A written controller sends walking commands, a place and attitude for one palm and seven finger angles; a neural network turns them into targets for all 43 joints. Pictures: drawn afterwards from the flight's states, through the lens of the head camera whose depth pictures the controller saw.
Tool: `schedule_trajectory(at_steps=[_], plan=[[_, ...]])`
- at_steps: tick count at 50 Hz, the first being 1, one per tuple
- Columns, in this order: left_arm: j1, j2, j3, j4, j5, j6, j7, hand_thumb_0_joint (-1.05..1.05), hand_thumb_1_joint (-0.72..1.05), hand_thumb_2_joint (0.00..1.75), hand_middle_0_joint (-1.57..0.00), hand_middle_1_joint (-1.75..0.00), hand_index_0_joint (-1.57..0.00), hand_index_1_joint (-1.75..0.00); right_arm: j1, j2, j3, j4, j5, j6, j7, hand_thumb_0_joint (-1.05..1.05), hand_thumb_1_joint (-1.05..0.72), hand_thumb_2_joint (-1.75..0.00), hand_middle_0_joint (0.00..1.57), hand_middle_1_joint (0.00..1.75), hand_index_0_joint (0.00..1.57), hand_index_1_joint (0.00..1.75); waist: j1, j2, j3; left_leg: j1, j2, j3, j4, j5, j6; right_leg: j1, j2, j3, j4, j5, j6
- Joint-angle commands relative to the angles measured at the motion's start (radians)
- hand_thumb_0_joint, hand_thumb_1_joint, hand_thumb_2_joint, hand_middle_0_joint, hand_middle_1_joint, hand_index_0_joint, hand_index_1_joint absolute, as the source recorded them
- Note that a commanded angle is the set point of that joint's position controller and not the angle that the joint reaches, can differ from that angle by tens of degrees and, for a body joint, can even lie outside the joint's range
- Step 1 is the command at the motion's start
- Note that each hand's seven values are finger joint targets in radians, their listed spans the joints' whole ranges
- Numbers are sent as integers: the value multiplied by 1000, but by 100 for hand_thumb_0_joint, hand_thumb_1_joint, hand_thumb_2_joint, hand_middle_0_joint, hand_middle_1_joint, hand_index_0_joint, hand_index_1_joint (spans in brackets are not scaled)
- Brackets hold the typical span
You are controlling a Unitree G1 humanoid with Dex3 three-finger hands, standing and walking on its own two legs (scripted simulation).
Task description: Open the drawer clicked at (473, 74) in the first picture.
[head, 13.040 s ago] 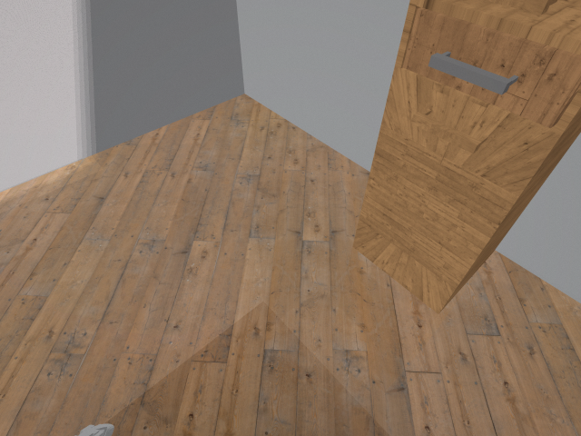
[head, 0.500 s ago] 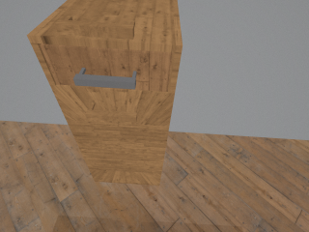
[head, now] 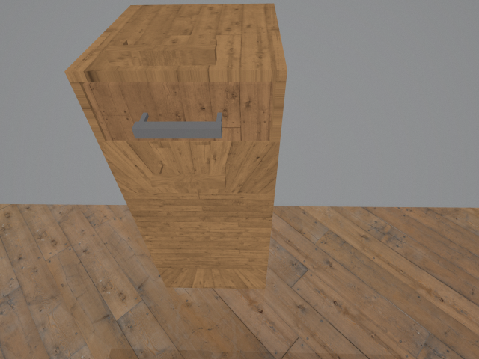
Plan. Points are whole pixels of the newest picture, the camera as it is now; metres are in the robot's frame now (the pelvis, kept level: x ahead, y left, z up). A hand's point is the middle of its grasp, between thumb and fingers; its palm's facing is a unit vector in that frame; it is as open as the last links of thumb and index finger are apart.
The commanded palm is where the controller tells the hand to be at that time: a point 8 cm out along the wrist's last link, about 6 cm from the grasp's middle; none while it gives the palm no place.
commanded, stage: come to a stop and stand still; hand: left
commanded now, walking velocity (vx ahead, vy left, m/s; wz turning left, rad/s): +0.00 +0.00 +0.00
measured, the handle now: (180, 123) +0.54 +0.16 +0.13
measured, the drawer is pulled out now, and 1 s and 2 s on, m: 0.00 0.00 0.00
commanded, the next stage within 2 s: look again from close up in 0.18 s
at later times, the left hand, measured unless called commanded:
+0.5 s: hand out of the picture +0.01 +0.15 -0.17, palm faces +0.01 -0.99 -0.15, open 7.4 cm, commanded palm none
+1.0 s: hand out of the picture +0.11 +0.18 -0.12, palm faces -0.07 -0.91 -0.41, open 7.3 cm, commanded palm +0.15 +0.20 -0.04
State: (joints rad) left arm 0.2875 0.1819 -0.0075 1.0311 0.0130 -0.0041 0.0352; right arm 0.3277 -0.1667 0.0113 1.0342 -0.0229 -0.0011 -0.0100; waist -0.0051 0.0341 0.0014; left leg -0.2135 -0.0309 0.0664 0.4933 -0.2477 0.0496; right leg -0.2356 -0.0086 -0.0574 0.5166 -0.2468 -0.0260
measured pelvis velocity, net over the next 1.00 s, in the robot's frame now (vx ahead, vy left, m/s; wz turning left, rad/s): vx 0.04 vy -0.01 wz -0.02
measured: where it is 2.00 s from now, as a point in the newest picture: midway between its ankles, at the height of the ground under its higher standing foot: outside the picture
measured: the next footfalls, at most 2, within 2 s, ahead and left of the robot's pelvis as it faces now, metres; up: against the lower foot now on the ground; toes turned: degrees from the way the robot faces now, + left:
none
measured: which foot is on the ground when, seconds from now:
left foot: down 0.00-1.00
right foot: down 0.00-1.00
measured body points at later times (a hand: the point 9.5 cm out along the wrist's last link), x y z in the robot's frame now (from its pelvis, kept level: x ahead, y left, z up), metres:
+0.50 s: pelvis +0.02 +0.00 +0.00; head +0.04 +0.00 +0.45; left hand +0.01 +0.20 -0.16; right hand +0.02 -0.22 -0.16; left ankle +0.02 +0.09 -0.74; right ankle +0.02 -0.10 -0.74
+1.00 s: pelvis +0.04 -0.01 +0.00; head +0.05 -0.03 +0.45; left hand +0.11 +0.23 -0.09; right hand +0.07 -0.25 -0.15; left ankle +0.02 +0.09 -0.74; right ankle +0.02 -0.10 -0.74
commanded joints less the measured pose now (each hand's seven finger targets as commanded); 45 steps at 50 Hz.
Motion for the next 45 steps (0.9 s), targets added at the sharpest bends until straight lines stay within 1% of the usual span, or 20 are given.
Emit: schedule_trajectory(at_steps=[1, 5, 10, 14, 15, 16, 18, 21, 22, 24, 27, 28, 29, 32, 33, 34, 36, 43, 44, 45], plan=[[54, 76, 10, -29, 2, -9, -4, 0, 90, 90, -20, -30, -20, -30, 7, -119, -13, -39, 0, -24, -7, 0, -90, -90, 20, 30, 20, 30, 21, -31, 120, -175, 143, -209, -256, -239, 18, 17, -63, 100, -89, -104, -25], [53, 77, 7, -18, 0, -14, -4, 0, 90, 90, -20, -30, -20, -30, 18, -110, -8, -10, 3, -29, -8, 0, -90, -90, 20, 30, 20, 30, 16, -38, 85, -130, 135, -190, -237, -173, 15, 23, -75, 110, -100, -71, -25], [56, 66, 3, 9, -2, -20, -3, 0, 90, 90, -20, -30, -20, -30, 29, -93, -2, 25, 7, -35, -11, 0, -90, -90, 20, 30, 20, 30, 10, -36, 78, -80, 131, -162, -213, -72, 9, 17, -84, 121, -114, -17, -24], [60, 61, 1, 34, -3, -27, -1, 0, 90, 90, -20, -30, -20, -30, 33, -82, 1, 48, 11, -41, -16, 0, -90, -90, 20, 30, 20, 30, 6, -48, 44, -23, 128, -135, -173, 69, 6, 34, -93, 127, -118, 61, -22], [61, 58, 0, 39, -4, -27, 0, 0, 90, 90, -20, -30, -20, -30, 32, -79, 2, 54, 12, -42, -17, 0, -90, -90, 20, 30, 20, 30, 6, -31, 48, -16, 127, -133, -172, 79, 5, 31, -95, 126, -120, 60, -22], [61, 58, 0, 45, -4, -27, 0, 0, 90, 90, -20, -30, -20, -30, 31, -75, 2, 59, 13, -41, -18, 0, -90, -90, 20, 30, 20, 30, 5, -37, 53, -14, 128, -131, -169, 82, 3, 29, -94, 124, -122, 58, -21], [66, 52, 0, 54, -3, -25, 1, 0, 90, 90, -20, -30, -20, -30, 25, -71, 1, 67, 13, -41, -20, 0, -90, -90, 20, 30, 20, 30, 7, -22, 61, -4, 131, -129, -169, 100, 4, 26, -93, 121, -124, 73, -20], [73, 44, -2, 66, -3, -26, 2, 0, 90, 90, -20, -30, -20, -30, 19, -69, 1, 71, 13, -42, -23, 0, -90, -90, 20, 30, 20, 30, 5, -26, 50, 15, 131, -123, -160, 129, 2, 32, -95, 126, -125, 101, -19], [72, 45, -2, 69, -4, -26, 2, 0, 90, 90, -20, -30, -20, -30, 17, -69, 2, 74, 14, -42, -23, 0, -90, -90, 20, 30, 20, 30, 5, -18, 49, 20, 132, -120, -160, 132, 1, 33, -96, 125, -125, 105, -19], [72, 43, -2, 71, -3, -25, 3, 0, 90, 90, -20, -30, -20, -30, 11, -69, 2, 77, 14, -41, -25, 0, -90, -90, 20, 30, 20, 30, 7, -17, 58, 20, 133, -120, -158, 145, 2, 35, -96, 122, -126, 118, -17], [74, 39, -1, 76, -3, -25, 3, 0, 90, 90, -20, -30, -20, -30, 6, -65, 2, 81, 14, -40, -26, 0, -90, -90, 20, 30, 20, 30, 6, -32, 60, 27, 133, -118, -158, 149, 0, 35, -97, 122, -130, 127, -18], [73, 40, -1, 75, -1, -25, 3, 0, 90, 90, -20, -30, -20, -30, 10, -63, 2, 82, 13, -40, -27, 0, -90, -90, 20, 30, 20, 30, 6, -41, 60, 29, 136, -119, -155, 171, 2, 42, -94, 122, -128, 146, -18], [73, 38, -1, 76, -2, -25, 4, 0, 90, 90, -20, -30, -20, -30, 6, -66, 2, 84, 13, -41, -27, 0, -90, -90, 20, 30, 20, 30, 7, -34, 63, 32, 135, -117, -155, 179, 1, 40, -96, 122, -127, 153, -17], [70, 43, 1, 77, -3, -25, 4, 0, 90, 90, -20, -30, -20, -30, 8, -68, 2, 87, 12, -42, -28, 0, -90, -90, 20, 30, 20, 30, 7, -32, 44, 45, 138, -115, -155, 201, -1, 56, -98, 117, -124, 167, -17], [72, 42, 3, 74, -1, -25, 5, 0, 90, 90, -20, -30, -20, -30, 4, -65, 1, 88, 13, -42, -29, 0, -90, -90, 20, 30, 20, 30, 10, -39, 50, 48, 139, -114, -154, 216, 1, 58, -97, 117, -125, 184, -18], [71, 43, 1, 75, -2, -25, 5, 0, 90, 90, -20, -30, -20, -30, -1, -69, 1, 89, 13, -42, -29, 0, -90, -90, 20, 30, 20, 30, 10, -29, 50, 49, 137, -112, -150, 219, -1, 58, -99, 120, -125, 193, -18], [67, 47, 3, 74, -2, -26, 5, 0, 90, 90, -20, -30, -20, -30, 1, -68, 2, 89, 13, -41, -29, 0, -90, -90, 20, 30, 20, 30, 10, -44, 51, 46, 137, -110, -154, 206, -4, 64, -101, 121, -129, 195, -19], [60, 57, 5, 69, -3, -25, 4, 0, 90, 90, -20, -30, -20, -30, -2, -64, 4, 95, 11, -38, -29, 0, -90, -90, 20, 30, 20, 30, 12, -44, 63, 38, 135, -110, -159, 192, -8, 73, -101, 123, -138, 205, -24], [63, 55, 5, 69, -4, -26, 4, 0, 90, 90, -20, -30, -20, -30, -3, -66, 3, 95, 11, -39, -29, 0, -90, -90, 20, 30, 20, 30, 13, -39, 53, 43, 134, -110, -157, 195, -9, 76, -105, 124, -139, 212, -24], [143, 86, 13, 101, 10, -47, 45, 0, 90, 90, -20, -30, -20, -30, -94, -101, -10, 24, 25, -42, -18, 0, -90, -90, 20, 30, 20, 30, 45, -105, 92, -42, 140, -71, 60, 232, -39, 56, -163, 164, -139, 624, 19]])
